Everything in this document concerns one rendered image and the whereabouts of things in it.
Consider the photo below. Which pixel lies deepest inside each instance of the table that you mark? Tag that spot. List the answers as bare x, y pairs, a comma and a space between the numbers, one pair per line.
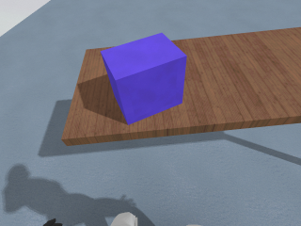
231, 82

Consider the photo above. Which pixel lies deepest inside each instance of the carton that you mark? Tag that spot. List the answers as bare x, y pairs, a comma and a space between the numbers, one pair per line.
146, 76

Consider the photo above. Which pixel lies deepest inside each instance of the robot left thigh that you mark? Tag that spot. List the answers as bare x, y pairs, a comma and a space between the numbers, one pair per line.
125, 219

